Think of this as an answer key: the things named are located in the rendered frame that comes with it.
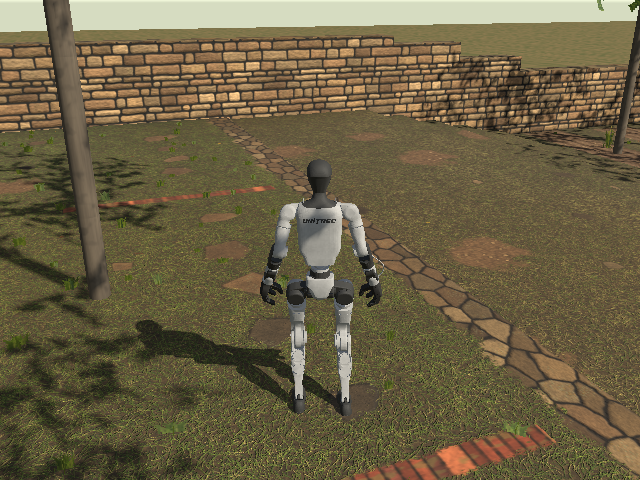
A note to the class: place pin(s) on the right robot upper arm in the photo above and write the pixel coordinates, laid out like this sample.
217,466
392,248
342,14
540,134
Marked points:
351,213

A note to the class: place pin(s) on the robot right hand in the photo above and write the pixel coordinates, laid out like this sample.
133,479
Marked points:
375,290

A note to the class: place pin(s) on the robot left hand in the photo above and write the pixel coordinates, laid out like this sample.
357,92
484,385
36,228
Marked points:
265,289

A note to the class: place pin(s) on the right robot forearm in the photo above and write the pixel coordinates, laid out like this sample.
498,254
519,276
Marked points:
369,268

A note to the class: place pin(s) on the robot left foot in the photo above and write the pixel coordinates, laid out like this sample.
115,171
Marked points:
298,404

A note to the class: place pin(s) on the left robot forearm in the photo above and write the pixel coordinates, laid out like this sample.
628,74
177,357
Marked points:
271,268

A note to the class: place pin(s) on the robot left shin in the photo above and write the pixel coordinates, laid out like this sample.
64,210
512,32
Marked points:
298,366

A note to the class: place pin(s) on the left robot upper arm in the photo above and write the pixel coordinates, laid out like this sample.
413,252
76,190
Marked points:
288,212

